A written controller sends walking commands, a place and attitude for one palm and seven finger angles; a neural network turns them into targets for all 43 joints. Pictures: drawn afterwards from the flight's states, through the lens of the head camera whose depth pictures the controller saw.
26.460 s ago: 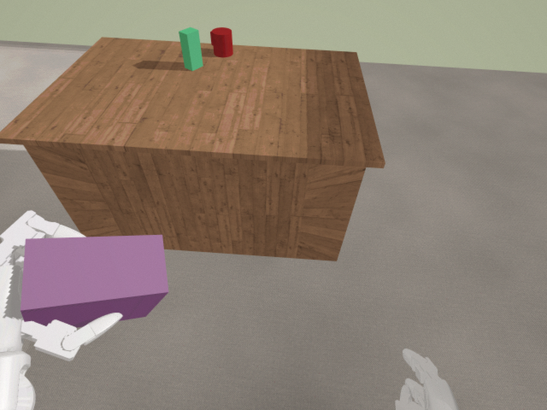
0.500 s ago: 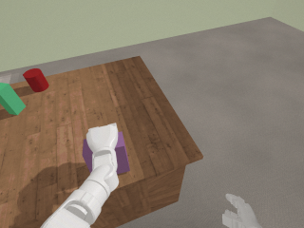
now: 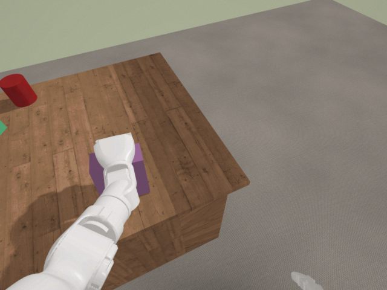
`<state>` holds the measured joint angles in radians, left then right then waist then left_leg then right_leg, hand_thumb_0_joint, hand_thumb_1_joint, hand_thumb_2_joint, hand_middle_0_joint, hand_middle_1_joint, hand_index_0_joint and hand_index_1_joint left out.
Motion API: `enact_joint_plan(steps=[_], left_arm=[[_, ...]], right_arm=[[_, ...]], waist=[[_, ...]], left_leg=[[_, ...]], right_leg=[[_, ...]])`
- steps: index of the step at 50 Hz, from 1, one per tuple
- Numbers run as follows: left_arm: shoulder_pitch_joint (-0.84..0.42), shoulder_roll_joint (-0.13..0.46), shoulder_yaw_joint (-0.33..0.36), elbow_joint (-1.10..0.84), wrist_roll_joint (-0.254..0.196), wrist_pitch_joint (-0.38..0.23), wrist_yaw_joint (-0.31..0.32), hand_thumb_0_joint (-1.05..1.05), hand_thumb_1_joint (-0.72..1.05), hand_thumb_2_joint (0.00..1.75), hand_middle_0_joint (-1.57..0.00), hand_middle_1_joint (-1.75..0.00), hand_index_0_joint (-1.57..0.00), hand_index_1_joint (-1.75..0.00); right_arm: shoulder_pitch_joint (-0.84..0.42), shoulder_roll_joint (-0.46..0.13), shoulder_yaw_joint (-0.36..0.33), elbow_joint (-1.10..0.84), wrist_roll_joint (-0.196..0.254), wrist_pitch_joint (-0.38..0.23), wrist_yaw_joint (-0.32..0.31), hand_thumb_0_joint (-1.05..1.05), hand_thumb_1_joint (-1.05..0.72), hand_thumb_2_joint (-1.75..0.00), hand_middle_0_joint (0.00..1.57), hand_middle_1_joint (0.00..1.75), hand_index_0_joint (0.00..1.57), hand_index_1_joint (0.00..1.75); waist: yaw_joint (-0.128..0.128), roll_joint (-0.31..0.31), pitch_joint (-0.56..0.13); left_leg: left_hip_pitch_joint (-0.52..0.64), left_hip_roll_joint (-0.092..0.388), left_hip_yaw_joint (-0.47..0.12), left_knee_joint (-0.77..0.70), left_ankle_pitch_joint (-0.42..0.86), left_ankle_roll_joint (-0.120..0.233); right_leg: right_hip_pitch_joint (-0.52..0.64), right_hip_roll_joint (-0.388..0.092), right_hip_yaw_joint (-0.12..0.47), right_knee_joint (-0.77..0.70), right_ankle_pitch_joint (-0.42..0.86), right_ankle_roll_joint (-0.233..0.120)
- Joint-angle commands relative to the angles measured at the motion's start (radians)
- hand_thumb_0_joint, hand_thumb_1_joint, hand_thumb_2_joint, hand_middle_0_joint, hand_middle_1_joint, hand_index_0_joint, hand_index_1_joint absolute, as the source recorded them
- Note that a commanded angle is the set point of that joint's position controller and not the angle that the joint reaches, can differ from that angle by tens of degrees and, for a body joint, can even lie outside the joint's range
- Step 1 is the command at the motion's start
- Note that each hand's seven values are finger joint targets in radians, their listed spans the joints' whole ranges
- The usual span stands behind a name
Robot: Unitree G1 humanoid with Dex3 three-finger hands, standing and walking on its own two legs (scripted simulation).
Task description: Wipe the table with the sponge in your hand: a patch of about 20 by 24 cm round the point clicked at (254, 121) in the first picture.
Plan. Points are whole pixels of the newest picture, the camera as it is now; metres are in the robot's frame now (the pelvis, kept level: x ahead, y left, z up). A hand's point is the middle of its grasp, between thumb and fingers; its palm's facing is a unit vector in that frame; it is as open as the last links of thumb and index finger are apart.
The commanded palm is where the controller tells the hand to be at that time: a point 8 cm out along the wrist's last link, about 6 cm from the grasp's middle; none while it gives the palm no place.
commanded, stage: wipe forward along the third lane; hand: left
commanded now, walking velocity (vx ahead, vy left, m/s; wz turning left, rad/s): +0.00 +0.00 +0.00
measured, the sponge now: (123, 179) +0.39 +0.20 -0.06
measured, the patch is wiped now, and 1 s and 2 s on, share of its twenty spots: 0.90 1.00 1.00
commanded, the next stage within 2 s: wipe back along the third lane in 0.88 s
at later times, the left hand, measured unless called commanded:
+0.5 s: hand (116, 148) +0.45 +0.22 +0.00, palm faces -0.11 +0.01 -0.99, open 10.7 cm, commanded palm +0.43 +0.22 +0.03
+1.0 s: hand (108, 134) +0.49 +0.25 +0.00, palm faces -0.12 +0.01 -0.99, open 10.7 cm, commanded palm +0.47 +0.24 +0.03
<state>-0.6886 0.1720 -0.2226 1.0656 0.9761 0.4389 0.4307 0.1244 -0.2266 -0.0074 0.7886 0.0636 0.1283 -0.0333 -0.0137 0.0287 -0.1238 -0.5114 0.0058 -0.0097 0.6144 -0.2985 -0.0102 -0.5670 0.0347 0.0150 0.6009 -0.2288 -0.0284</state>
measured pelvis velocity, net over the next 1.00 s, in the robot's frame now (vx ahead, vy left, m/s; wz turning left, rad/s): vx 0.01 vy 0.02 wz -0.02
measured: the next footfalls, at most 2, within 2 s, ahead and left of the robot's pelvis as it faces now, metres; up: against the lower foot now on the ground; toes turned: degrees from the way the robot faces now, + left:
none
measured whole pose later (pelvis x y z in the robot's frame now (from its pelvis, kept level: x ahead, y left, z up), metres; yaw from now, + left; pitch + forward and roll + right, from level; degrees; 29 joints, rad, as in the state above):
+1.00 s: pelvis +0.01 +0.02 -0.01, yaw -1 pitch +20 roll -2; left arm -0.99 0.38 -0.09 1.33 1.01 0.37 0.41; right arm 0.23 -0.25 -0.01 0.79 0.04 0.06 0.00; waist -0.13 0.03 -0.15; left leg -0.72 0.01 -0.01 0.73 -0.35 0.02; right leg -0.75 0.04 0.02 0.64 -0.25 0.00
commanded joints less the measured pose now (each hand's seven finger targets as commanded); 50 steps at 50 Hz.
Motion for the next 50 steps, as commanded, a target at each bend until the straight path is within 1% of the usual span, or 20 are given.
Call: enact_joint_plan(steps=[1,2,5,8,10,12,13,19,24,26,28,31,34,38,39,42,46,48,49,50], left_arm=[[-0.324,0.163,0.033,-0.022,0.028,0.001,0.028,0.00,0.10,1.30,-1.20,-1.60,-1.20,-1.60],[-0.331,0.199,0.067,-0.010,0.025,-0.002,0.030,0.00,0.10,1.30,-1.20,-1.60,-1.20,-1.60],[-0.383,0.201,0.052,0.025,0.028,-0.005,0.038,0.00,0.10,1.30,-1.20,-1.60,-1.20,-1.60],[-0.399,0.202,0.052,0.039,0.034,-0.007,0.038,0.00,0.10,1.30,-1.20,-1.60,-1.20,-1.60],[-0.392,0.179,0.041,0.058,0.030,-0.007,0.039,0.00,0.10,1.30,-1.20,-1.60,-1.20,-1.60],[-0.411,0.216,0.070,0.062,0.029,-0.011,0.038,0.00,0.10,1.30,-1.20,-1.60,-1.20,-1.60],[-0.407,0.207,0.062,0.062,0.025,-0.013,0.040,0.00,0.10,1.30,-1.20,-1.60,-1.20,-1.60],[-0.456,0.262,0.083,0.099,0.035,-0.014,0.041,0.00,0.10,1.30,-1.20,-1.60,-1.20,-1.60],[-0.493,0.253,0.071,0.123,0.041,-0.016,0.034,0.00,0.10,1.30,-1.20,-1.60,-1.20,-1.60],[-0.520,0.285,0.082,0.123,0.047,-0.018,0.029,0.00,0.10,1.30,-1.20,-1.60,-1.20,-1.60],[-0.512,0.304,0.101,0.128,0.044,-0.025,0.028,0.00,0.10,1.30,-1.20,-1.60,-1.20,-1.60],[-0.512,0.300,0.093,0.137,0.048,-0.027,0.022,0.00,0.10,1.30,-1.20,-1.60,-1.20,-1.60],[-0.498,0.327,0.115,0.155,0.058,-0.028,0.018,0.00,0.10,1.30,-1.20,-1.60,-1.20,-1.60],[-0.561,0.322,0.097,0.146,0.058,-0.034,0.011,0.00,0.10,1.30,-1.20,-1.60,-1.20,-1.60],[-0.556,0.354,0.118,0.168,0.064,-0.033,0.012,0.00,0.10,1.30,-1.20,-1.60,-1.20,-1.60],[-0.613,0.378,0.128,0.156,0.062,-0.038,0.008,0.00,0.10,1.30,-1.20,-1.60,-1.20,-1.60],[-0.600,0.417,0.139,0.195,0.075,-0.036,0.000,0.00,0.10,1.30,-1.20,-1.60,-1.20,-1.60],[-0.622,0.407,0.132,0.195,0.079,-0.041,-0.006,0.00,0.10,1.30,-1.20,-1.60,-1.20,-1.60],[-0.598,0.375,0.115,0.196,0.076,-0.042,-0.010,0.00,0.10,1.30,-1.20,-1.60,-1.20,-1.60],[-0.556,0.349,0.112,0.196,0.069,-0.045,-0.016,0.00,0.10,1.30,-1.20,-1.60,-1.20,-1.60]], right_arm=[[-0.055,-0.134,-0.040,-0.104,-0.005,-0.048,-0.007,0.00,-0.90,-0.90,0.20,0.30,0.20,0.30],[-0.053,-0.139,-0.042,-0.101,-0.006,-0.051,-0.009,0.00,-0.90,-0.90,0.20,0.30,0.20,0.30],[-0.030,-0.142,-0.040,-0.088,-0.005,-0.062,-0.009,0.00,-0.90,-0.90,0.20,0.30,0.20,0.30],[-0.009,-0.144,-0.044,-0.084,-0.006,-0.068,-0.002,0.00,-0.90,-0.90,0.20,0.30,0.20,0.30],[0.003,-0.143,-0.046,-0.080,-0.006,-0.071,0.003,0.00,-0.90,-0.90,0.20,0.30,0.20,0.30],[0.009,-0.148,-0.048,-0.079,-0.008,-0.073,0.005,0.00,-0.90,-0.90,0.20,0.30,0.20,0.30],[0.018,-0.146,-0.048,-0.080,-0.007,-0.075,0.007,0.00,-0.90,-0.90,0.20,0.30,0.20,0.30],[0.047,-0.161,-0.049,-0.069,-0.009,-0.080,0.009,0.00,-0.90,-0.90,0.20,0.30,0.20,0.30],[0.067,-0.161,-0.049,-0.064,-0.010,-0.085,0.014,0.00,-0.90,-0.90,0.20,0.30,0.20,0.30],[0.076,-0.166,-0.047,-0.063,-0.011,-0.085,0.014,0.00,-0.90,-0.90,0.20,0.30,0.20,0.30],[0.091,-0.167,-0.050,-0.066,-0.013,-0.087,0.016,0.00,-0.90,-0.90,0.20,0.30,0.20,0.30],[0.103,-0.171,-0.050,-0.064,-0.015,-0.083,0.017,0.00,-0.90,-0.90,0.20,0.30,0.20,0.30],[0.123,-0.174,-0.052,-0.064,-0.017,-0.082,0.023,0.00,-0.90,-0.90,0.20,0.30,0.20,0.30],[0.139,-0.178,-0.053,-0.060,-0.018,-0.082,0.025,0.00,-0.90,-0.90,0.20,0.30,0.20,0.30],[0.144,-0.182,-0.053,-0.055,-0.018,-0.081,0.024,0.00,-0.90,-0.90,0.20,0.30,0.20,0.30],[0.147,-0.185,-0.051,-0.055,-0.019,-0.085,0.023,0.00,-0.90,-0.90,0.20,0.30,0.20,0.30],[0.178,-0.192,-0.050,-0.052,-0.022,-0.085,0.026,0.00,-0.90,-0.90,0.20,0.30,0.20,0.30],[0.192,-0.193,-0.053,-0.049,-0.024,-0.086,0.027,0.00,-0.90,-0.90,0.20,0.30,0.20,0.30],[0.197,-0.190,-0.055,-0.053,-0.025,-0.086,0.030,0.00,-0.90,-0.90,0.20,0.30,0.20,0.30],[0.201,-0.186,-0.058,-0.059,-0.025,-0.086,0.035,0.00,-0.90,-0.90,0.20,0.30,0.20,0.30]], waist=[[-0.024,-0.120,-0.257],[-0.019,-0.127,-0.265],[-0.043,-0.133,-0.244],[-0.042,-0.087,-0.279],[-0.047,-0.090,-0.288],[-0.042,-0.075,-0.311],[-0.044,-0.070,-0.321],[-0.069,-0.099,-0.293],[-0.083,-0.057,-0.297],[-0.088,-0.047,-0.307],[-0.082,-0.053,-0.342],[-0.093,-0.066,-0.350],[-0.087,-0.061,-0.361],[-0.112,-0.046,-0.349],[-0.111,-0.054,-0.333],[-0.119,-0.038,-0.349],[-0.119,-0.019,-0.360],[-0.127,-0.010,-0.376],[-0.126,-0.012,-0.394],[-0.110,-0.009,-0.411]], left_leg=[[0.022,-0.017,0.032,-0.070,0.058,0.038],[0.013,-0.016,0.024,-0.071,0.058,0.037],[-0.002,-0.012,0.029,-0.068,0.035,0.041],[0.008,-0.010,0.029,-0.059,0.067,0.038],[0.010,-0.010,0.034,-0.050,0.083,0.040],[0.004,-0.009,0.029,-0.048,0.095,0.037],[0.004,-0.011,0.032,-0.044,0.097,0.038],[-0.030,-0.009,0.030,-0.034,0.087,0.043],[-0.015,-0.004,0.028,-0.024,0.109,0.043],[-0.023,-0.004,0.029,-0.019,0.106,0.043],[-0.028,-0.007,0.028,-0.007,0.137,0.045],[-0.035,-0.005,0.031,0.004,0.157,0.044],[-0.039,-0.004,0.026,0.014,0.181,0.043],[-0.039,0.000,0.024,0.017,0.173,0.045],[-0.050,0.000,0.021,0.021,0.167,0.045],[-0.054,0.001,0.019,0.020,0.171,0.047],[-0.062,-0.001,0.018,0.034,0.175,0.047],[-0.051,0.004,0.012,0.044,0.204,0.047],[-0.041,0.005,0.012,0.049,0.220,0.046],[-0.033,0.005,0.013,0.048,0.235,0.044]], right_leg=[[0.196,-0.022,0.007,-0.091,0.089,-0.009],[0.197,-0.021,0.007,-0.089,0.084,-0.011],[0.167,-0.023,0.003,-0.091,0.053,-0.003],[0.165,-0.020,-0.002,-0.074,0.093,-0.008],[0.163,-0.018,-0.004,-0.073,0.120,-0.008],[0.174,-0.018,-0.003,-0.062,0.136,-0.010],[0.175,-0.018,-0.004,-0.059,0.142,-0.007],[0.155,-0.019,-0.003,-0.061,0.143,-0.001],[0.120,-0.015,-0.015,-0.050,0.151,-0.005],[0.124,-0.015,-0.009,-0.048,0.155,-0.004],[0.147,-0.016,-0.008,-0.035,0.203,-0.004],[0.149,-0.016,-0.008,-0.027,0.245,-0.001],[0.149,-0.013,-0.014,-0.015,0.268,-0.004],[0.118,-0.010,-0.019,-0.018,0.244,-0.003],[0.110,-0.011,-0.017,-0.019,0.236,-0.003],[0.105,-0.011,-0.018,-0.014,0.236,-0.004],[0.095,-0.007,-0.020,-0.007,0.230,-0.006],[0.082,-0.004,-0.025,0.006,0.250,-0.008],[0.084,-0.001,-0.028,0.010,0.266,-0.009],[0.097,0.001,-0.033,0.011,0.275,-0.011]])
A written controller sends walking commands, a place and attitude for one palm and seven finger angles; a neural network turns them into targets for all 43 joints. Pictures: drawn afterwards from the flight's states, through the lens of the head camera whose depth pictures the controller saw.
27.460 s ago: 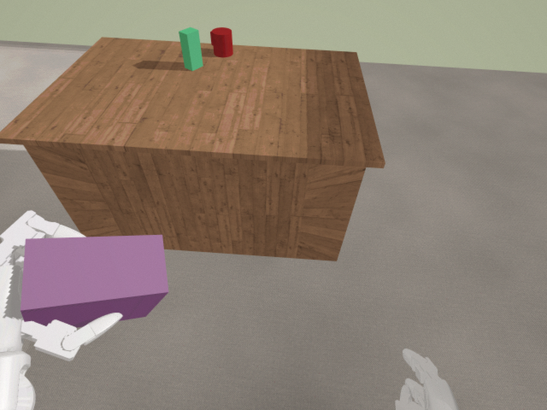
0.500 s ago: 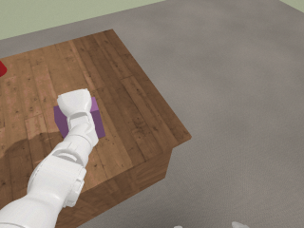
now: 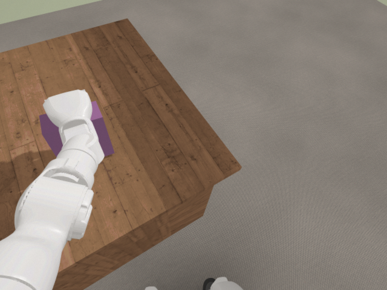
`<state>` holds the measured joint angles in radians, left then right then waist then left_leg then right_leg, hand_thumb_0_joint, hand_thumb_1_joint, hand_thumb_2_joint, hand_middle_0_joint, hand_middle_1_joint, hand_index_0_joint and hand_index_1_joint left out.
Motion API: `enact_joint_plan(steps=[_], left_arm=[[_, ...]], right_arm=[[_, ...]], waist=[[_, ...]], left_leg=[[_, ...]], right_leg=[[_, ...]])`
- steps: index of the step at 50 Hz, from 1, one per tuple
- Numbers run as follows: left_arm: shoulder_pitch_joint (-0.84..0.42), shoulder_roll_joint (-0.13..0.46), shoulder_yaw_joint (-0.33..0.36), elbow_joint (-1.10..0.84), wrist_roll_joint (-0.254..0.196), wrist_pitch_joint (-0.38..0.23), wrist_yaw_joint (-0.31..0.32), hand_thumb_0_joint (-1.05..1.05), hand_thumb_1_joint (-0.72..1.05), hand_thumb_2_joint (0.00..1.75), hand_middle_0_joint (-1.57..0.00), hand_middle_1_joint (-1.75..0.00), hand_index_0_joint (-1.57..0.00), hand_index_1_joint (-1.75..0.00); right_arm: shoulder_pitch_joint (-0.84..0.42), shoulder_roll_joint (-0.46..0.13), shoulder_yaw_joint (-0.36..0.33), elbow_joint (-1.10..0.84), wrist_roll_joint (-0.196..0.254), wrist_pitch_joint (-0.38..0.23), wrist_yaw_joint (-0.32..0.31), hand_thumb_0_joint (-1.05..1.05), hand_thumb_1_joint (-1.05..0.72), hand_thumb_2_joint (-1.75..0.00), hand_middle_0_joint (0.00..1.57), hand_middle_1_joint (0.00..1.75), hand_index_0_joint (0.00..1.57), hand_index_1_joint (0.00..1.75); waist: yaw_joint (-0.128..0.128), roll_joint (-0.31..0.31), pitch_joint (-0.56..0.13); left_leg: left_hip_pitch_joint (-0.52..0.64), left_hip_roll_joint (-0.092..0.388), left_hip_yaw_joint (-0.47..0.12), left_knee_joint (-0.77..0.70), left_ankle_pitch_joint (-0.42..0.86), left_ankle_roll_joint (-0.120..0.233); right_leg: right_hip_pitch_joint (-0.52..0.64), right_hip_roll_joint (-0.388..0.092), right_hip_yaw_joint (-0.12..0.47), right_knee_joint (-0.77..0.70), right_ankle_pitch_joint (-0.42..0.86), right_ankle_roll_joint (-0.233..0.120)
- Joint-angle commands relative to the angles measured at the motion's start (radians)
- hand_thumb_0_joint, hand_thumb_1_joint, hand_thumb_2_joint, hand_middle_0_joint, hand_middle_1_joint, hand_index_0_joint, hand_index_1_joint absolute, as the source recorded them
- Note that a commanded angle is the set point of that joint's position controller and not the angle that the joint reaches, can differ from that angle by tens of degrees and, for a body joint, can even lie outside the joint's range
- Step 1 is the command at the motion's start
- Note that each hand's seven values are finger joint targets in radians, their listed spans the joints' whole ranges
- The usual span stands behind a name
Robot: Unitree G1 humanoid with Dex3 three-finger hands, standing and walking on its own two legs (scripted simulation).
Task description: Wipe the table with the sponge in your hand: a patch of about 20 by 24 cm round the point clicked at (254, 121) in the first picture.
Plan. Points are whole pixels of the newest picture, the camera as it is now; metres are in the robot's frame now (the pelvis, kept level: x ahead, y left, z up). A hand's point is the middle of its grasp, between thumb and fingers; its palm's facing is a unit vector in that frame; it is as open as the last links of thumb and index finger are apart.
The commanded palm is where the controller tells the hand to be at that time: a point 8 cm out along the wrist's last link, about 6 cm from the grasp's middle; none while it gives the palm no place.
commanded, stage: wipe back along the third lane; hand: left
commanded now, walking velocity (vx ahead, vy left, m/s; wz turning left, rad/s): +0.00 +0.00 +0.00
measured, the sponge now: (82, 141) +0.46 +0.24 -0.04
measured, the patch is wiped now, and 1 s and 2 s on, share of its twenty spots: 1.00 1.00 1.00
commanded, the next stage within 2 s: none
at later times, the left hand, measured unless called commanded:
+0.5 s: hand (81, 138) +0.44 +0.23 +0.01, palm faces -0.08 -0.01 -1.00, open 10.7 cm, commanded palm +0.40 +0.20 +0.04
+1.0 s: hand (89, 155) +0.40 +0.20 +0.01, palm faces -0.08 -0.02 -1.00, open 10.7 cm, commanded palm +0.36 +0.18 +0.05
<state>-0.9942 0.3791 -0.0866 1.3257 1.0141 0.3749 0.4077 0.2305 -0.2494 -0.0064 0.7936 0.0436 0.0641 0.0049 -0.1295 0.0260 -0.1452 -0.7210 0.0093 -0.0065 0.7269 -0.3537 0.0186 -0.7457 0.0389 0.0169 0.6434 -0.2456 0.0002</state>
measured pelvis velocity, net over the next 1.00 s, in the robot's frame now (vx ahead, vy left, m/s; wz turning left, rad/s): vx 0.02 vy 0.00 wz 0.02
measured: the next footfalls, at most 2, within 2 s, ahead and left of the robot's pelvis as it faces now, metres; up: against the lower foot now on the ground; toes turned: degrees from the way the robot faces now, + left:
none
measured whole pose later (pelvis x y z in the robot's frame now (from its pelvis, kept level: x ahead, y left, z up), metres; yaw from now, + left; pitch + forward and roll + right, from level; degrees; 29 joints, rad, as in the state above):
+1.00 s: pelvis +0.02 +0.00 +0.02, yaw +1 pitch +11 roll -1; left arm -0.60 0.14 -0.29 0.96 0.97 0.49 0.43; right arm 0.10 -0.22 -0.02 0.76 0.06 0.20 0.01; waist 0.02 0.03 -0.16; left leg -0.45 0.00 -0.02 0.60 -0.35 0.02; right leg -0.49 0.03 0.01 0.55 -0.26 -0.01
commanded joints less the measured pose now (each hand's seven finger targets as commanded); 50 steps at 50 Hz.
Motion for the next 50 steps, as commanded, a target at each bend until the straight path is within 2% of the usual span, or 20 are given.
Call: enact_joint_plan(steps=[1,4,7,10,14,17,20,21,23,24,25,27,29,32,35,37,40,43,49,50], left_arm=[[-0.224,0.124,-0.030,-0.079,0.020,0.015,0.000,0.00,0.10,1.30,-1.20,-1.60,-1.20,-1.60],[-0.159,0.043,-0.061,-0.113,-0.004,-0.004,-0.013,0.00,0.10,1.30,-1.20,-1.60,-1.20,-1.60],[-0.081,0.025,-0.039,-0.142,-0.034,-0.011,-0.008,0.00,0.10,1.30,-1.20,-1.60,-1.20,-1.60],[-0.050,-0.044,-0.090,-0.152,-0.040,0.002,0.004,0.00,0.10,1.30,-1.20,-1.60,-1.20,-1.60],[-0.072,-0.080,-0.116,-0.168,-0.039,0.026,0.017,0.00,0.10,1.30,-1.20,-1.60,-1.20,-1.60],[-0.061,-0.077,-0.094,-0.192,-0.053,0.031,0.021,0.00,0.10,1.30,-1.20,-1.60,-1.20,-1.60],[-0.015,-0.136,-0.138,-0.200,-0.048,0.037,0.020,0.00,0.10,1.30,-1.20,-1.60,-1.20,-1.60],[0.006,-0.123,-0.126,-0.205,-0.046,0.039,0.020,0.00,0.10,1.30,-1.20,-1.60,-1.20,-1.60],[0.013,-0.138,-0.132,-0.229,-0.047,0.035,0.022,0.00,0.10,1.30,-1.20,-1.60,-1.20,-1.60],[0.023,-0.177,-0.159,-0.243,-0.049,0.037,0.021,0.00,0.10,1.30,-1.20,-1.60,-1.20,-1.60],[0.061,-0.169,-0.145,-0.243,-0.049,0.041,0.022,0.00,0.10,1.30,-1.20,-1.60,-1.20,-1.60],[0.071,-0.183,-0.144,-0.282,-0.055,0.043,0.021,0.00,0.10,1.30,-1.20,-1.60,-1.20,-1.60],[0.072,-0.224,-0.186,-0.302,-0.052,0.056,0.025,0.00,0.10,1.30,-1.20,-1.60,-1.20,-1.60],[0.086,-0.208,-0.168,-0.336,-0.052,0.074,0.027,0.00,0.10,1.30,-1.20,-1.60,-1.20,-1.60],[0.079,-0.227,-0.201,-0.338,-0.045,0.098,0.026,0.00,0.10,1.30,-1.20,-1.60,-1.20,-1.60],[0.098,-0.195,-0.168,-0.360,-0.055,0.105,0.020,0.00,0.10,1.30,-1.20,-1.60,-1.20,-1.60],[0.086,-0.212,-0.201,-0.356,-0.039,0.114,0.012,0.00,0.10,1.30,-1.20,-1.60,-1.20,-1.60],[0.151,-0.184,-0.177,-0.382,-0.042,0.110,0.003,0.00,0.10,1.30,-1.20,-1.60,-1.20,-1.60],[0.248,-0.243,-0.221,-0.443,-0.046,0.108,-0.007,0.00,0.10,1.30,-1.20,-1.60,-1.20,-1.60],[0.238,-0.228,-0.211,-0.456,-0.048,0.109,-0.004,0.00,0.10,1.30,-1.20,-1.60,-1.20,-1.60]], right_arm=[[0.090,-0.159,-0.060,-0.071,-0.004,-0.021,0.000,0.00,-0.90,-0.90,0.20,0.30,0.20,0.30],[0.089,-0.151,-0.068,-0.076,-0.005,-0.016,0.008,0.00,-0.90,-0.90,0.20,0.30,0.20,0.30],[0.070,-0.148,-0.072,-0.078,-0.002,-0.008,0.012,0.00,-0.90,-0.90,0.20,0.30,0.20,0.30],[0.051,-0.143,-0.072,-0.074,0.001,0.002,0.019,0.00,-0.90,-0.90,0.20,0.30,0.20,0.30],[0.019,-0.138,-0.071,-0.064,0.005,0.014,0.022,0.00,-0.90,-0.90,0.20,0.30,0.20,0.30],[-0.017,-0.133,-0.068,-0.070,0.007,0.021,0.021,0.00,-0.90,-0.90,0.20,0.30,0.20,0.30],[-0.032,-0.126,-0.067,-0.077,0.003,0.032,0.025,0.00,-0.90,-0.90,0.20,0.30,0.20,0.30],[-0.038,-0.126,-0.067,-0.080,0.004,0.037,0.024,0.00,-0.90,-0.90,0.20,0.30,0.20,0.30],[-0.053,-0.123,-0.069,-0.083,0.001,0.044,0.021,0.00,-0.90,-0.90,0.20,0.30,0.20,0.30],[-0.062,-0.119,-0.068,-0.091,0.001,0.048,0.024,0.00,-0.90,-0.90,0.20,0.30,0.20,0.30],[-0.066,-0.120,-0.070,-0.093,0.002,0.053,0.026,0.00,-0.90,-0.90,0.20,0.30,0.20,0.30],[-0.097,-0.114,-0.069,-0.103,0.003,0.060,0.025,0.00,-0.90,-0.90,0.20,0.30,0.20,0.30],[-0.110,-0.111,-0.068,-0.107,0.003,0.071,0.028,0.00,-0.90,-0.90,0.20,0.30,0.20,0.30],[-0.146,-0.106,-0.067,-0.114,0.006,0.081,0.025,0.00,-0.90,-0.90,0.20,0.30,0.20,0.30],[-0.163,-0.104,-0.060,-0.113,0.005,0.092,0.020,0.00,-0.90,-0.90,0.20,0.30,0.20,0.30],[-0.184,-0.104,-0.057,-0.125,0.010,0.096,0.014,0.00,-0.90,-0.90,0.20,0.30,0.20,0.30],[-0.187,-0.101,-0.053,-0.120,0.009,0.102,0.007,0.00,-0.90,-0.90,0.20,0.30,0.20,0.30],[-0.202,-0.103,-0.051,-0.135,0.008,0.104,0.001,0.00,-0.90,-0.90,0.20,0.30,0.20,0.30],[-0.218,-0.099,-0.052,-0.159,0.012,0.101,0.004,0.00,-0.90,-0.90,0.20,0.30,0.20,0.30],[-0.223,-0.101,-0.053,-0.159,0.014,0.100,0.005,0.00,-0.90,-0.90,0.20,0.30,0.20,0.30]], waist=[[0.017,0.012,-0.398],[0.028,-0.001,-0.414],[0.050,-0.049,-0.410],[0.049,-0.049,-0.332],[0.050,-0.024,-0.278],[0.070,-0.022,-0.290],[0.076,-0.020,-0.285],[0.082,-0.057,-0.298],[0.085,-0.063,-0.318],[0.084,-0.055,-0.307],[0.093,-0.093,-0.309],[0.107,-0.079,-0.326],[0.098,-0.076,-0.296],[0.111,-0.075,-0.292],[0.102,-0.060,-0.253],[0.120,-0.084,-0.267],[0.106,-0.074,-0.244],[0.127,-0.074,-0.268],[0.137,-0.106,-0.261],[0.136,-0.106,-0.252]], left_leg=[[0.189,0.004,0.012,-0.066,0.302,0.013],[0.220,0.011,0.007,-0.061,0.347,0.010],[0.220,0.013,0.006,-0.072,0.375,0.009],[0.227,0.014,0.010,-0.091,0.340,0.008],[0.263,0.020,0.000,-0.118,0.336,0.003],[0.278,0.018,0.000,-0.129,0.355,0.002],[0.304,0.017,0.005,-0.128,0.378,-0.002],[0.304,0.016,0.005,-0.129,0.381,-0.001],[0.326,0.017,0.002,-0.123,0.422,-0.004],[0.331,0.017,0.006,-0.123,0.436,-0.004],[0.330,0.016,0.004,-0.120,0.450,-0.004],[0.344,0.017,0.003,-0.123,0.489,-0.008],[0.352,0.014,0.005,-0.126,0.466,-0.009],[0.356,0.009,0.005,-0.133,0.468,-0.008],[0.356,0.000,0.013,-0.145,0.421,-0.008],[0.350,-0.004,0.009,-0.158,0.413,-0.006],[0.360,-0.008,0.013,-0.164,0.375,-0.006],[0.363,-0.014,0.017,-0.167,0.376,-0.003],[0.363,-0.017,0.021,-0.175,0.371,-0.002],[0.360,-0.017,0.020,-0.178,0.353,-0.003]], right_leg=[[0.283,-0.001,-0.037,-0.034,0.299,-0.041],[0.287,0.005,-0.044,-0.030,0.328,-0.044],[0.329,0.003,-0.045,-0.034,0.365,-0.046],[0.300,0.004,-0.055,-0.054,0.317,-0.046],[0.271,0.005,-0.065,-0.066,0.266,-0.055],[0.300,0.001,-0.062,-0.068,0.279,-0.060],[0.306,0.000,-0.068,-0.068,0.301,-0.061],[0.329,0.000,-0.066,-0.068,0.316,-0.060],[0.344,-0.003,-0.063,-0.059,0.352,-0.061],[0.342,-0.002,-0.066,-0.062,0.367,-0.061],[0.359,-0.003,-0.065,-0.061,0.387,-0.061],[0.378,-0.006,-0.061,-0.058,0.413,-0.064],[0.369,-0.004,-0.066,-0.066,0.400,-0.063],[0.397,-0.009,-0.059,-0.072,0.420,-0.068],[0.399,-0.011,-0.060,-0.086,0.402,-0.067],[0.435,-0.014,-0.056,-0.091,0.404,-0.070],[0.422,-0.015,-0.055,-0.101,0.372,-0.068],[0.464,-0.018,-0.042,-0.105,0.394,-0.069],[0.487,-0.017,-0.040,-0.111,0.413,-0.070],[0.484,-0.017,-0.037,-0.116,0.400,-0.070]])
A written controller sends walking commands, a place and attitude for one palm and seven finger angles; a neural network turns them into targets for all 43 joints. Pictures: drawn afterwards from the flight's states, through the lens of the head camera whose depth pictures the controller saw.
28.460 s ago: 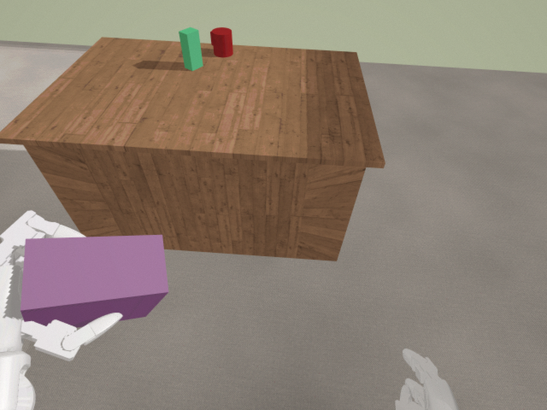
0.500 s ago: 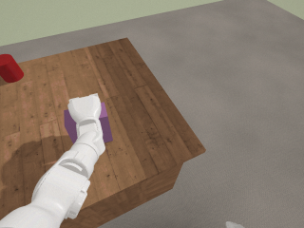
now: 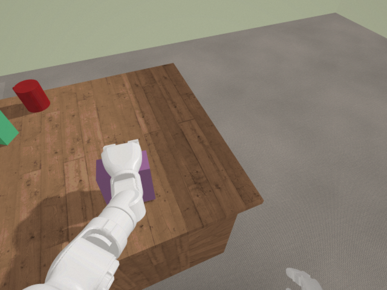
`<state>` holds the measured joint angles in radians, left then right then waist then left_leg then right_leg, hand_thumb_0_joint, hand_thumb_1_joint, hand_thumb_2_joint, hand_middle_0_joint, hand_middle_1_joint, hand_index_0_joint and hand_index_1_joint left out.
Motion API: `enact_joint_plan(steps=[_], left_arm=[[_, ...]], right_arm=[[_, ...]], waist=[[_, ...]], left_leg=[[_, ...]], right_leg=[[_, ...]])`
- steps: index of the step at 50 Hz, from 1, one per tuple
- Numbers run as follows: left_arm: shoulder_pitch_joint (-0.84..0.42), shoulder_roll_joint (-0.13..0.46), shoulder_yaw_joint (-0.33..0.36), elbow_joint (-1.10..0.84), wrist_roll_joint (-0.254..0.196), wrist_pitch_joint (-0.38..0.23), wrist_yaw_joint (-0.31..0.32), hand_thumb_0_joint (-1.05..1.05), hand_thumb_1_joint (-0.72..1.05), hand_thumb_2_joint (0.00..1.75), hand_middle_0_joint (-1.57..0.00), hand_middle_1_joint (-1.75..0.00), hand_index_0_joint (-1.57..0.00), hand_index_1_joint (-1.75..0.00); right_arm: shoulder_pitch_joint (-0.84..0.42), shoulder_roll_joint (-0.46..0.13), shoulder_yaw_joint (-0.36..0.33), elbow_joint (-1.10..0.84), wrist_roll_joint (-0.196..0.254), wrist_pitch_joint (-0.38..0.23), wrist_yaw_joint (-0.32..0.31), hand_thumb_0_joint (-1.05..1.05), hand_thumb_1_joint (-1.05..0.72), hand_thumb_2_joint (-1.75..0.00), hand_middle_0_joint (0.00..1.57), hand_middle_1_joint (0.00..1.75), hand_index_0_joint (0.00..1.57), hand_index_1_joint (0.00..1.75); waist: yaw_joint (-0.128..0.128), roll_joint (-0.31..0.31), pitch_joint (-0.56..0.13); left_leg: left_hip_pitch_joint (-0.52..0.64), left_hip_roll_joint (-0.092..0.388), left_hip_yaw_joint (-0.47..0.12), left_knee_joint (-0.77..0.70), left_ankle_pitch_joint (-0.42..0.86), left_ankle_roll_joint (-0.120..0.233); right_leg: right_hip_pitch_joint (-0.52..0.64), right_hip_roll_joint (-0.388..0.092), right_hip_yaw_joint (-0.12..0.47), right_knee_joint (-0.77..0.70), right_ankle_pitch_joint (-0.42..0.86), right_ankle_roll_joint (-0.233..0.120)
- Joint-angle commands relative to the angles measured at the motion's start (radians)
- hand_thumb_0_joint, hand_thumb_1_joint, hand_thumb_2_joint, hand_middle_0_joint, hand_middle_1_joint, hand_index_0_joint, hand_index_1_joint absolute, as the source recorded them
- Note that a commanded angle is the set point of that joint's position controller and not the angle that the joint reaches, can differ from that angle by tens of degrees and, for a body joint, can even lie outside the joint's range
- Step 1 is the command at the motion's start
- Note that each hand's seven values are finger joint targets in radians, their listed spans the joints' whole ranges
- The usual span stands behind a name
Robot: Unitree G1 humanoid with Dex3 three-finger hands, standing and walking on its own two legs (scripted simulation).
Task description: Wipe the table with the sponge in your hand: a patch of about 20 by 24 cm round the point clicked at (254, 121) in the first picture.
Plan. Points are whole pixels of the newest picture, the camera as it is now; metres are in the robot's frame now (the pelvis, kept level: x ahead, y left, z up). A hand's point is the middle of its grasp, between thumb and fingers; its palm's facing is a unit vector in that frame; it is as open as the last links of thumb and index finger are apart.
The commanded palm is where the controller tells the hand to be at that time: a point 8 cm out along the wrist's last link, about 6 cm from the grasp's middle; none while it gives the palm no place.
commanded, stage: wipe back along the third lane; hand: left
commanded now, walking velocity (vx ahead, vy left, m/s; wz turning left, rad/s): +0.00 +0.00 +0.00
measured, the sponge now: (129, 185) +0.37 +0.20 -0.06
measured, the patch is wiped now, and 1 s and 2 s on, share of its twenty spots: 1.00 1.00 1.00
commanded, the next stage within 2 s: slide back across to the middle lane in 1.06 s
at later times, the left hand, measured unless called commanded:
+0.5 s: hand (135, 188) +0.34 +0.17 -0.01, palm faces -0.07 -0.02 -1.00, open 10.7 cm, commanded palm +0.29 +0.14 +0.03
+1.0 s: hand (138, 197) +0.32 +0.16 -0.01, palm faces -0.06 -0.05 -1.00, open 10.7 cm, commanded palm +0.27 +0.14 +0.02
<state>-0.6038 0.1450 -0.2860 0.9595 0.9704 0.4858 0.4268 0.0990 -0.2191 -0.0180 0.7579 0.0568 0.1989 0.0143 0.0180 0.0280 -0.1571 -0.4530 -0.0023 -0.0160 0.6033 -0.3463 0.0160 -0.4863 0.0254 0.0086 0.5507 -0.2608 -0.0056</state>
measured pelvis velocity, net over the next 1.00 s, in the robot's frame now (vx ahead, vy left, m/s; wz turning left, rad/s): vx -0.01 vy -0.02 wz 0.00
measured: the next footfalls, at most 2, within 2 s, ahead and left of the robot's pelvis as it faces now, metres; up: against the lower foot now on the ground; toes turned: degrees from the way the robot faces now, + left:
none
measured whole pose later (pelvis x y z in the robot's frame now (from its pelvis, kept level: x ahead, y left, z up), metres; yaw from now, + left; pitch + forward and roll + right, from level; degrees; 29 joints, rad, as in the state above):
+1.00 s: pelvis -0.01 -0.02 +0.00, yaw +0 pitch +6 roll +0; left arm -0.36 0.09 -0.40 0.69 0.99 0.56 0.41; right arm 0.02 -0.23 -0.01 0.72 0.07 0.21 0.03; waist 0.07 0.03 -0.14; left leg -0.36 0.00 -0.01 0.57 -0.33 0.00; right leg -0.41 0.03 0.01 0.56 -0.26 -0.03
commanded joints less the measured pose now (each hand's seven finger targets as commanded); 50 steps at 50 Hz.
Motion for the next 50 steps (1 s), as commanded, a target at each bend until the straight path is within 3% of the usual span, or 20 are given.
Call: enact_joint_plan(steps=[1,4,7,9,12,18,22,25,27,31,32,35,37,41,42,43,45,47,50], left_arm=[[-0.145,0.006,-0.013,-0.092,0.000,0.000,-0.021,0.00,0.10,1.30,-1.20,-1.60,-1.20,-1.60],[-0.105,-0.037,-0.046,-0.107,-0.007,0.008,-0.020,0.00,0.10,1.30,-1.20,-1.60,-1.20,-1.60],[-0.106,-0.030,-0.035,-0.141,-0.016,0.013,-0.019,0.00,0.10,1.30,-1.20,-1.60,-1.20,-1.60],[-0.118,-0.046,-0.063,-0.125,-0.012,0.020,-0.016,0.00,0.10,1.30,-1.20,-1.60,-1.20,-1.60],[-0.113,-0.049,-0.056,-0.141,-0.017,0.023,-0.018,0.00,0.10,1.30,-1.20,-1.60,-1.20,-1.60],[-0.103,-0.049,-0.066,-0.137,-0.013,0.023,-0.015,0.00,0.10,1.30,-1.20,-1.60,-1.20,-1.60],[-0.086,-0.033,-0.043,-0.155,-0.014,0.022,-0.014,0.00,0.10,1.30,-1.20,-1.60,-1.20,-1.60],[-0.046,-0.097,-0.114,-0.175,-0.009,0.025,-0.017,0.00,0.10,1.30,-1.20,-1.60,-1.20,-1.60],[-0.013,-0.064,-0.074,-0.197,-0.018,0.027,-0.020,0.00,0.10,1.30,-1.20,-1.60,-1.20,-1.60],[0.013,-0.102,-0.125,-0.223,-0.019,0.040,-0.025,0.00,0.10,1.30,-1.20,-1.60,-1.20,-1.60],[0.044,-0.070,-0.082,-0.238,-0.024,0.042,-0.027,0.00,0.10,1.30,-1.20,-1.60,-1.20,-1.60],[0.097,-0.095,-0.125,-0.278,-0.020,0.050,-0.034,0.00,0.10,1.30,-1.20,-1.60,-1.20,-1.60],[0.092,-0.054,-0.081,-0.290,-0.022,0.056,-0.038,0.00,0.10,1.30,-1.20,-1.60,-1.20,-1.60],[0.074,-0.077,-0.125,-0.308,-0.008,0.068,-0.043,0.00,0.10,1.30,-1.20,-1.60,-1.20,-1.60],[0.079,-0.034,-0.079,-0.316,-0.009,0.067,-0.045,0.00,0.10,1.30,-1.20,-1.60,-1.20,-1.60],[0.088,-0.038,-0.093,-0.320,0.001,0.068,-0.045,0.00,0.10,1.30,-1.20,-1.60,-1.20,-1.60],[0.093,-0.061,-0.115,-0.319,-0.002,0.072,-0.047,0.00,0.10,1.30,-1.20,-1.60,-1.20,-1.60],[0.113,-0.028,-0.072,-0.327,0.002,0.070,-0.048,0.00,0.10,1.30,-1.20,-1.60,-1.20,-1.60],[0.119,-0.067,-0.123,-0.341,0.010,0.071,-0.048,0.00,0.10,1.30,-1.20,-1.60,-1.20,-1.60]], right_arm=[[-0.095,-0.131,-0.042,-0.123,0.001,-0.035,-0.004,0.00,-0.90,-0.90,0.20,0.30,0.20,0.30],[-0.105,-0.128,-0.044,-0.127,0.003,-0.040,0.003,0.00,-0.90,-0.90,0.20,0.30,0.20,0.30],[-0.133,-0.127,-0.043,-0.133,0.008,-0.043,0.003,0.00,-0.90,-0.90,0.20,0.30,0.20,0.30],[-0.129,-0.128,-0.040,-0.126,0.008,-0.044,0.003,0.00,-0.90,-0.90,0.20,0.30,0.20,0.30],[-0.151,-0.124,-0.040,-0.135,0.011,-0.049,0.003,0.00,-0.90,-0.90,0.20,0.30,0.20,0.30],[-0.161,-0.120,-0.034,-0.139,0.011,-0.049,-0.002,0.00,-0.90,-0.90,0.20,0.30,0.20,0.30],[-0.179,-0.117,-0.031,-0.146,0.012,-0.050,-0.004,0.00,-0.90,-0.90,0.20,0.30,0.20,0.30],[-0.182,-0.115,-0.034,-0.156,0.010,-0.049,0.005,0.00,-0.90,-0.90,0.20,0.30,0.20,0.30],[-0.196,-0.116,-0.034,-0.164,0.011,-0.048,0.007,0.00,-0.90,-0.90,0.20,0.30,0.20,0.30],[-0.206,-0.115,-0.032,-0.165,0.013,-0.045,0.012,0.00,-0.90,-0.90,0.20,0.30,0.20,0.30],[-0.215,-0.118,-0.035,-0.167,0.012,-0.045,0.013,0.00,-0.90,-0.90,0.20,0.30,0.20,0.30],[-0.223,-0.117,-0.032,-0.176,0.013,-0.037,0.019,0.00,-0.90,-0.90,0.20,0.30,0.20,0.30],[-0.236,-0.123,-0.032,-0.175,0.014,-0.037,0.015,0.00,-0.90,-0.90,0.20,0.30,0.20,0.30],[-0.237,-0.119,-0.028,-0.176,0.017,-0.035,0.014,0.00,-0.90,-0.90,0.20,0.30,0.20,0.30],[-0.245,-0.123,-0.029,-0.175,0.017,-0.035,0.010,0.00,-0.90,-0.90,0.20,0.30,0.20,0.30],[-0.237,-0.122,-0.027,-0.175,0.016,-0.033,0.009,0.00,-0.90,-0.90,0.20,0.30,0.20,0.30],[-0.238,-0.118,-0.027,-0.178,0.017,-0.034,0.009,0.00,-0.90,-0.90,0.20,0.30,0.20,0.30],[-0.244,-0.123,-0.029,-0.180,0.015,-0.034,0.010,0.00,-0.90,-0.90,0.20,0.30,0.20,0.30],[-0.238,-0.119,-0.030,-0.186,0.016,-0.030,0.014,0.00,-0.90,-0.90,0.20,0.30,0.20,0.30]], waist=[[-0.009,-0.110,-0.232],[-0.005,-0.104,-0.203],[0.006,-0.111,-0.215],[-0.008,-0.119,-0.175],[0.008,-0.114,-0.176],[0.008,-0.125,-0.159],[0.020,-0.119,-0.179],[0.012,-0.128,-0.169],[0.032,-0.126,-0.187],[0.022,-0.133,-0.151],[0.042,-0.146,-0.169],[0.037,-0.141,-0.159],[0.044,-0.161,-0.142],[0.030,-0.134,-0.113],[0.045,-0.144,-0.128],[0.040,-0.118,-0.140],[0.037,-0.130,-0.139],[0.056,-0.119,-0.157],[0.041,-0.114,-0.153]], left_leg=[[0.091,-0.006,0.027,-0.055,0.342,0.000],[0.097,-0.006,0.027,-0.061,0.330,0.001],[0.096,-0.007,0.023,-0.069,0.320,0.001],[0.095,-0.008,0.025,-0.075,0.282,0.002],[0.097,-0.009,0.020,-0.083,0.268,0.003],[0.096,-0.015,0.025,-0.094,0.211,0.005],[0.099,-0.015,0.025,-0.097,0.221,0.002],[0.114,-0.015,0.032,-0.088,0.233,0.005],[0.111,-0.017,0.028,-0.090,0.242,0.004],[0.116,-0.021,0.032,-0.087,0.240,0.006],[0.114,-0.021,0.026,-0.090,0.253,0.006],[0.120,-0.023,0.034,-0.085,0.269,0.006],[0.108,-0.023,0.024,-0.091,0.257,0.006],[0.119,-0.026,0.031,-0.092,0.242,0.007],[0.117,-0.027,0.025,-0.097,0.243,0.006],[0.124,-0.029,0.031,-0.088,0.252,0.006],[0.123,-0.029,0.033,-0.088,0.255,0.006],[0.119,-0.028,0.025,-0.088,0.272,0.003],[0.127,-0.026,0.029,-0.079,0.283,0.002]], right_leg=[[0.220,-0.003,-0.029,-0.023,0.406,-0.066],[0.207,0.000,-0.037,-0.027,0.373,-0.069],[0.220,0.000,-0.032,-0.029,0.363,-0.071],[0.195,0.002,-0.038,-0.038,0.313,-0.068],[0.195,0.004,-0.035,-0.045,0.280,-0.072],[0.185,0.002,-0.029,-0.058,0.201,-0.067],[0.203,0.002,-0.020,-0.060,0.220,-0.070],[0.200,0.001,-0.022,-0.057,0.239,-0.068],[0.222,0.003,-0.012,-0.058,0.252,-0.072],[0.219,-0.001,-0.013,-0.059,0.265,-0.069],[0.237,0.002,-0.006,-0.060,0.278,-0.073],[0.250,-0.003,-0.006,-0.050,0.322,-0.072],[0.247,0.002,0.007,-0.059,0.310,-0.074],[0.228,-0.002,-0.001,-0.060,0.282,-0.071],[0.237,0.002,0.011,-0.065,0.279,-0.075],[0.242,-0.002,0.009,-0.054,0.297,-0.074],[0.244,-0.002,0.003,-0.054,0.305,-0.073],[0.250,0.003,0.014,-0.047,0.327,-0.081],[0.242,0.000,0.001,-0.037,0.335,-0.078]])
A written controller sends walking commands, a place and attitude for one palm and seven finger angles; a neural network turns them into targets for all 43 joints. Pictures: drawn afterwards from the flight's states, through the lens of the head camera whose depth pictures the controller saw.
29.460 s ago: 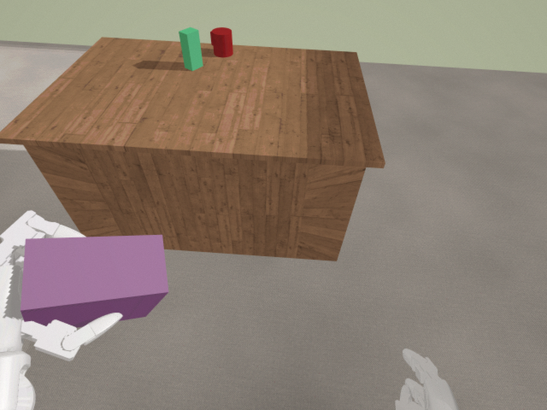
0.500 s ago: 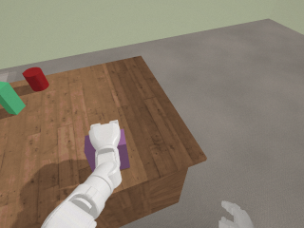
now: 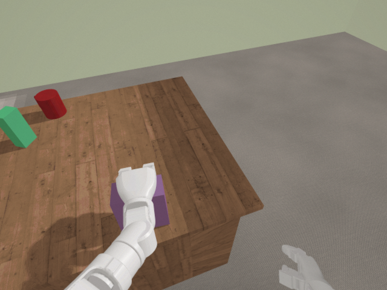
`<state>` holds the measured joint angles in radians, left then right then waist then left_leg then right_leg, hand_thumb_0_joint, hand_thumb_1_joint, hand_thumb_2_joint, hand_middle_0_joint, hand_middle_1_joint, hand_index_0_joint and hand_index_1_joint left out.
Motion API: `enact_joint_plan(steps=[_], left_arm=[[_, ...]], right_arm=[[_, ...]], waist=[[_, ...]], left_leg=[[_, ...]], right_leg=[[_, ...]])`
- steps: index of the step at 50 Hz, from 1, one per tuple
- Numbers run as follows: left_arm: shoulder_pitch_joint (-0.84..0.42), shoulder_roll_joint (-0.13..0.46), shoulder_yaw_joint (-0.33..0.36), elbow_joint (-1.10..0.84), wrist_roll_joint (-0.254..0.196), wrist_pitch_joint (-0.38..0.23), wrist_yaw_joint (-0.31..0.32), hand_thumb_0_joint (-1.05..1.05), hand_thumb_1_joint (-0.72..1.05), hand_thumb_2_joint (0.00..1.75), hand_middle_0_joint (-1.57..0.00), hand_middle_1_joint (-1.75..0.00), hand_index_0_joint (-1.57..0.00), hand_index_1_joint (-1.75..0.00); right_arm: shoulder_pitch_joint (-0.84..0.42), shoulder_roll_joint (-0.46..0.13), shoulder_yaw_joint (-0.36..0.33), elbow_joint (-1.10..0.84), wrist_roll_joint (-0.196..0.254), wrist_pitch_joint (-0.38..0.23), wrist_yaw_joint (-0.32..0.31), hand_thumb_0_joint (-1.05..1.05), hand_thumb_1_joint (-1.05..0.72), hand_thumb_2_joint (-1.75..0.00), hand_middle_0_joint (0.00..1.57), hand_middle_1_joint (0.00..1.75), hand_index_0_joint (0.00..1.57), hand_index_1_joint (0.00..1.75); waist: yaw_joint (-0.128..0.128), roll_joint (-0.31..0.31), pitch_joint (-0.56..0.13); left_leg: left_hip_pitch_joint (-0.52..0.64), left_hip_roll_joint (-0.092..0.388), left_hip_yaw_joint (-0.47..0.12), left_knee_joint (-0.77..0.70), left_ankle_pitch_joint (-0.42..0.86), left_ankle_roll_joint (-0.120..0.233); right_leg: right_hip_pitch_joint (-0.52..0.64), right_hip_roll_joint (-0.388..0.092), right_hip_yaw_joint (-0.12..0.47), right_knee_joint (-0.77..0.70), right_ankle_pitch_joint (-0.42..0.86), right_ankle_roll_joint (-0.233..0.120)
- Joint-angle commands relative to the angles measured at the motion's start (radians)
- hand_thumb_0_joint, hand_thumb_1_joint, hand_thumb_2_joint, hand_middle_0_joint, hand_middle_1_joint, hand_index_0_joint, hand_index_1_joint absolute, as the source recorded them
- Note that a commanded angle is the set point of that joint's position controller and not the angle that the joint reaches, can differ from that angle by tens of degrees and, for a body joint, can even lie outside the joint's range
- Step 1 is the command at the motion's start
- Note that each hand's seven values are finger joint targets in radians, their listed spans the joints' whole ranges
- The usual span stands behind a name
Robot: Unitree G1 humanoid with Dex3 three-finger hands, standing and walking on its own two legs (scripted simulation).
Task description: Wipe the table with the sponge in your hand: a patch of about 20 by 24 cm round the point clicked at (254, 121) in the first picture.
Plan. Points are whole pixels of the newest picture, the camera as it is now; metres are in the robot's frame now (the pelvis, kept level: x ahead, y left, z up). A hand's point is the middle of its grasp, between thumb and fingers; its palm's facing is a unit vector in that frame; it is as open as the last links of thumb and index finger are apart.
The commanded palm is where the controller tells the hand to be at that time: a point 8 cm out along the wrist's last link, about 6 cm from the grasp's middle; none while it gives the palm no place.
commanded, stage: wipe back along the third lane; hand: left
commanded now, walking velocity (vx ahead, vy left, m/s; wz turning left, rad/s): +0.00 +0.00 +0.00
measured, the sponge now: (143, 209) +0.32 +0.18 -0.06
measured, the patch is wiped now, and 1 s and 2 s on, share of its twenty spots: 1.00 1.00 1.00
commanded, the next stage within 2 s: slide back across to the middle lane in 0.06 s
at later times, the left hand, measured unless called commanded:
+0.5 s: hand (126, 203) +0.30 +0.20 -0.01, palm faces -0.06 -0.09 -0.99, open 10.7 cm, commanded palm +0.26 +0.19 +0.04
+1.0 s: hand (110, 209) +0.28 +0.23 -0.01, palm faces -0.06 -0.09 -0.99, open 10.7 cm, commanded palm +0.26 +0.23 +0.04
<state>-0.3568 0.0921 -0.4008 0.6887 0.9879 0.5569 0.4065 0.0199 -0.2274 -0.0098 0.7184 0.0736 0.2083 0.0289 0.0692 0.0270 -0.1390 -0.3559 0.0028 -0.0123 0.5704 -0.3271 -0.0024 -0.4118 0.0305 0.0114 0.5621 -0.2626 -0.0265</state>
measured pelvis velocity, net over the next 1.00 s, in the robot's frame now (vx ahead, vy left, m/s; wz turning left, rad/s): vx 0.00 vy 0.00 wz -0.01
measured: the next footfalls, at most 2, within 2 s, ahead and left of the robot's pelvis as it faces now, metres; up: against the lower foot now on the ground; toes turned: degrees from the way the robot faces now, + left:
none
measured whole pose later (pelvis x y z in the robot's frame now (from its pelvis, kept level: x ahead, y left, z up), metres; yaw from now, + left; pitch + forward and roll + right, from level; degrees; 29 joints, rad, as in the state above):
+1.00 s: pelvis +0.00 +0.00 +0.00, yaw -1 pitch +4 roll +0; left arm -0.13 0.23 -0.25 0.45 1.00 0.44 0.32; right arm 0.04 -0.23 0.00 0.70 0.08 0.14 -0.02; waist 0.08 0.05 -0.10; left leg -0.28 0.00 0.00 0.53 -0.31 0.00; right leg -0.35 0.03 0.02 0.53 -0.25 -0.02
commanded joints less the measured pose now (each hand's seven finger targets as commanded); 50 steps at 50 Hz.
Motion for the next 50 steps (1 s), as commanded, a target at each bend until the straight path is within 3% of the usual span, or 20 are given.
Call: enact_joint_plan(steps=[1,2,6,7,8,11,12,14,21,22,28,31,32,36,37,40,42,44,47,50], left_arm=[[-0.123,-0.020,-0.016,-0.072,-0.007,0.001,-0.030,0.00,0.10,1.30,-1.20,-1.60,-1.20,-1.60],[-0.132,0.010,0.023,-0.074,-0.008,0.000,-0.029,0.00,0.10,1.30,-1.20,-1.60,-1.20,-1.60],[-0.136,-0.010,-0.006,-0.072,-0.011,0.002,-0.026,0.00,0.10,1.30,-1.20,-1.60,-1.20,-1.60],[-0.126,0.024,0.040,-0.074,-0.019,0.004,-0.025,0.00,0.10,1.30,-1.20,-1.60,-1.20,-1.60],[-0.144,0.010,0.015,-0.070,-0.016,0.004,-0.022,0.00,0.10,1.30,-1.20,-1.60,-1.20,-1.60],[-0.112,0.049,0.051,-0.125,-0.017,0.004,-0.017,0.00,0.10,1.30,-1.20,-1.60,-1.20,-1.60],[-0.087,0.104,0.112,-0.146,-0.020,0.005,-0.017,0.00,0.10,1.30,-1.20,-1.60,-1.20,-1.60],[-0.105,0.088,0.078,-0.160,-0.016,0.012,-0.019,0.00,0.10,1.30,-1.20,-1.60,-1.20,-1.60],[-0.048,0.178,0.142,-0.239,-0.006,0.014,-0.045,0.00,0.10,1.30,-1.20,-1.60,-1.20,-1.60],[-0.075,0.195,0.156,-0.277,-0.011,0.008,-0.053,0.00,0.10,1.30,-1.20,-1.60,-1.20,-1.60],[-0.067,0.169,0.108,-0.307,-0.003,-0.035,-0.096,0.00,0.10,1.30,-1.20,-1.60,-1.20,-1.60],[-0.019,0.201,0.146,-0.299,0.000,-0.070,-0.101,0.00,0.10,1.30,-1.20,-1.60,-1.20,-1.60],[0.002,0.225,0.182,-0.325,-0.007,-0.083,-0.102,0.00,0.10,1.30,-1.20,-1.60,-1.20,-1.60],[0.024,0.231,0.182,-0.322,0.023,-0.109,-0.090,0.00,0.10,1.30,-1.20,-1.60,-1.20,-1.60],[0.046,0.255,0.215,-0.334,0.020,-0.110,-0.089,0.00,0.10,1.30,-1.20,-1.60,-1.20,-1.60],[0.045,0.231,0.186,-0.338,0.031,-0.111,-0.079,0.00,0.10,1.30,-1.20,-1.60,-1.20,-1.60],[0.044,0.288,0.247,-0.351,0.030,-0.107,-0.075,0.00,0.10,1.30,-1.20,-1.60,-1.20,-1.60],[0.082,0.276,0.232,-0.349,0.034,-0.102,-0.071,0.00,0.10,1.30,-1.20,-1.60,-1.20,-1.60],[0.053,0.291,0.251,-0.336,0.028,-0.098,-0.075,0.00,0.10,1.30,-1.20,-1.60,-1.20,-1.60],[-0.035,0.277,0.217,-0.276,0.038,-0.094,-0.082,0.00,0.10,1.30,-1.20,-1.60,-1.20,-1.60]], right_arm=[[-0.160,-0.111,-0.038,-0.149,0.000,-0.039,0.001,0.00,-0.90,-0.90,0.20,0.30,0.20,0.30],[-0.168,-0.114,-0.040,-0.147,-0.001,-0.040,-0.001,0.00,-0.90,-0.90,0.20,0.30,0.20,0.30],[-0.163,-0.113,-0.038,-0.148,0.000,-0.040,0.000,0.00,-0.90,-0.90,0.20,0.30,0.20,0.30],[-0.170,-0.114,-0.038,-0.148,-0.001,-0.041,-0.004,0.00,-0.90,-0.90,0.20,0.30,0.20,0.30],[-0.163,-0.112,-0.035,-0.146,0.000,-0.040,-0.006,0.00,-0.90,-0.90,0.20,0.30,0.20,0.30],[-0.170,-0.111,-0.037,-0.155,0.000,-0.043,-0.007,0.00,-0.90,-0.90,0.20,0.30,0.20,0.30],[-0.183,-0.115,-0.038,-0.161,-0.001,-0.043,-0.011,0.00,-0.90,-0.90,0.20,0.30,0.20,0.30],[-0.178,-0.111,-0.031,-0.161,0.003,-0.040,-0.012,0.00,-0.90,-0.90,0.20,0.30,0.20,0.30],[-0.191,-0.116,-0.025,-0.174,0.007,-0.056,-0.028,0.00,-0.90,-0.90,0.20,0.30,0.20,0.30],[-0.204,-0.119,-0.024,-0.181,0.008,-0.058,-0.031,0.00,-0.90,-0.90,0.20,0.30,0.20,0.30],[-0.183,-0.118,-0.023,-0.185,0.012,-0.075,-0.038,0.00,-0.90,-0.90,0.20,0.30,0.20,0.30],[-0.167,-0.121,-0.027,-0.179,0.009,-0.085,-0.043,0.00,-0.90,-0.90,0.20,0.30,0.20,0.30],[-0.177,-0.123,-0.029,-0.188,0.007,-0.088,-0.044,0.00,-0.90,-0.90,0.20,0.30,0.20,0.30],[-0.158,-0.122,-0.032,-0.180,0.003,-0.099,-0.043,0.00,-0.90,-0.90,0.20,0.30,0.20,0.30],[-0.168,-0.123,-0.032,-0.186,0.003,-0.101,-0.043,0.00,-0.90,-0.90,0.20,0.30,0.20,0.30],[-0.161,-0.120,-0.033,-0.182,0.003,-0.106,-0.042,0.00,-0.90,-0.90,0.20,0.30,0.20,0.30],[-0.170,-0.125,-0.034,-0.182,0.002,-0.109,-0.045,0.00,-0.90,-0.90,0.20,0.30,0.20,0.30],[-0.161,-0.121,-0.032,-0.183,0.002,-0.112,-0.046,0.00,-0.90,-0.90,0.20,0.30,0.20,0.30],[-0.162,-0.128,-0.032,-0.173,0.001,-0.116,-0.050,0.00,-0.90,-0.90,0.20,0.30,0.20,0.30],[-0.146,-0.129,-0.027,-0.156,0.002,-0.115,-0.060,0.00,-0.90,-0.90,0.20,0.30,0.20,0.30]], waist=[[-0.009,-0.119,-0.172],[-0.001,-0.127,-0.183],[-0.013,-0.134,-0.163],[0.004,-0.130,-0.169],[-0.012,-0.123,-0.164],[0.010,-0.118,-0.206],[0.031,-0.106,-0.219],[0.010,-0.116,-0.183],[0.022,-0.126,-0.157],[0.024,-0.087,-0.161],[0.001,-0.076,-0.116],[0.007,-0.101,-0.117],[0.024,-0.067,-0.134],[0.014,-0.093,-0.115],[0.029,-0.072,-0.120],[0.016,-0.077,-0.118],[0.031,-0.053,-0.129],[0.030,-0.062,-0.137],[0.023,-0.082,-0.122],[-0.009,-0.096,-0.067]], left_leg=[[0.026,-0.032,0.023,-0.047,0.255,0.020],[0.027,-0.030,0.017,-0.048,0.265,0.020],[0.020,-0.030,0.023,-0.046,0.238,0.021],[0.015,-0.031,0.017,-0.053,0.238,0.021],[0.018,-0.031,0.022,-0.050,0.226,0.021],[0.037,-0.033,0.023,-0.055,0.251,0.022],[0.035,-0.033,0.015,-0.063,0.257,0.020],[0.040,-0.032,0.020,-0.069,0.242,0.023],[0.059,-0.038,0.018,-0.098,0.224,0.030],[0.068,-0.037,0.012,-0.106,0.223,0.029],[0.091,-0.039,0.007,-0.111,0.203,0.038],[0.087,-0.038,0.003,-0.107,0.209,0.037],[0.088,-0.040,0.002,-0.111,0.216,0.036],[0.083,-0.038,0.003,-0.102,0.227,0.033],[0.079,-0.040,-0.004,-0.108,0.230,0.031],[0.086,-0.039,0.003,-0.099,0.235,0.031],[0.090,-0.039,-0.001,-0.106,0.239,0.030],[0.087,-0.041,0.005,-0.097,0.251,0.030],[0.077,-0.040,0.001,-0.100,0.240,0.031],[0.055,-0.040,0.003,-0.100,0.183,0.033]], right_leg=[[0.164,-0.005,-0.004,-0.049,0.319,-0.057],[0.164,0.001,0.003,-0.049,0.327,-0.062],[0.153,-0.003,-0.002,-0.051,0.298,-0.055],[0.159,0.002,0.004,-0.055,0.293,-0.059],[0.153,-0.003,-0.002,-0.053,0.279,-0.054],[0.197,-0.004,0.003,-0.051,0.309,-0.056],[0.211,-0.001,0.015,-0.054,0.312,-0.061],[0.205,-0.004,0.006,-0.063,0.297,-0.055],[0.238,-0.005,0.030,-0.097,0.260,-0.052],[0.237,-0.004,0.037,-0.100,0.255,-0.056],[0.207,-0.001,0.026,-0.112,0.197,-0.054],[0.207,0.000,0.030,-0.109,0.217,-0.055],[0.223,0.001,0.041,-0.110,0.230,-0.059],[0.210,-0.001,0.040,-0.100,0.257,-0.056],[0.215,0.003,0.047,-0.100,0.255,-0.062],[0.204,0.000,0.037,-0.096,0.261,-0.056],[0.214,0.003,0.050,-0.100,0.261,-0.062],[0.224,0.000,0.035,-0.086,0.287,-0.057],[0.213,0.002,0.051,-0.098,0.286,-0.057],[0.157,-0.002,0.036,-0.109,0.190,-0.048]])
